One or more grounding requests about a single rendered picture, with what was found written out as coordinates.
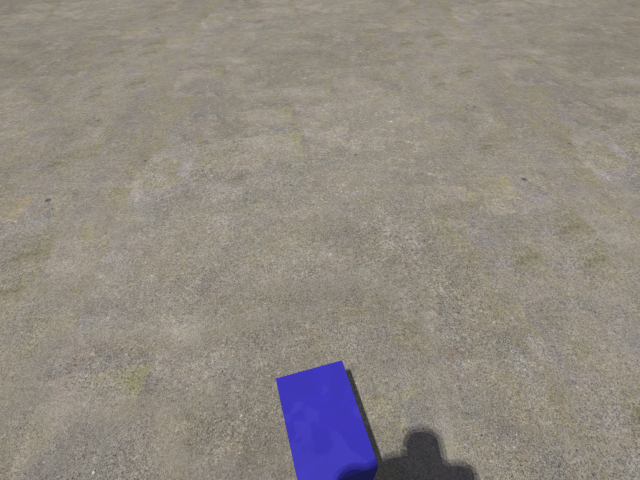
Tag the carton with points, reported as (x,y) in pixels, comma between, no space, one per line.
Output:
(327,436)

